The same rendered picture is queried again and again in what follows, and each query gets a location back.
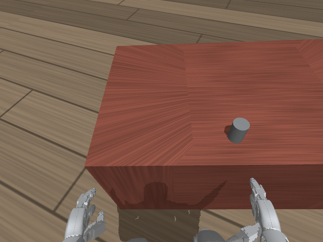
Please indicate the can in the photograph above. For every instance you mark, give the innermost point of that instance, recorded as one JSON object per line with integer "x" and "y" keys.
{"x": 238, "y": 130}

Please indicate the left robot hand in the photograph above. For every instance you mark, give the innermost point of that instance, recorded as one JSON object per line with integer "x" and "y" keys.
{"x": 79, "y": 219}

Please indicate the right robot arm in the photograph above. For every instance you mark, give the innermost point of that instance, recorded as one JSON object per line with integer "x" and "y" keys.
{"x": 272, "y": 235}

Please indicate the right robot hand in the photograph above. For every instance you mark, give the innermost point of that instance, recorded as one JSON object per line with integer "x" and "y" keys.
{"x": 264, "y": 214}

